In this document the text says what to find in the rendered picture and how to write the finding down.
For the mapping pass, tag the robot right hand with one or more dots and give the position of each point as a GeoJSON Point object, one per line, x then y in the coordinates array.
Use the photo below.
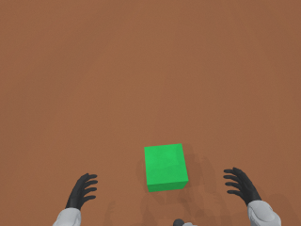
{"type": "Point", "coordinates": [247, 192]}

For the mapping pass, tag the carton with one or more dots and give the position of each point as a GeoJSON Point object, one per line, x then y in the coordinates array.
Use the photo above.
{"type": "Point", "coordinates": [165, 167]}

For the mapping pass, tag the robot right forearm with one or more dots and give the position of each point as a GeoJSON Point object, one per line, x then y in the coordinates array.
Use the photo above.
{"type": "Point", "coordinates": [260, 213]}

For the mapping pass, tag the robot left forearm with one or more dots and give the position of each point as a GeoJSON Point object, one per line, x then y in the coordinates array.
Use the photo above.
{"type": "Point", "coordinates": [69, 217]}

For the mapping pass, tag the robot left hand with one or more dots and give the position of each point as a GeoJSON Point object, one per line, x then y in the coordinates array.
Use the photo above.
{"type": "Point", "coordinates": [77, 199]}

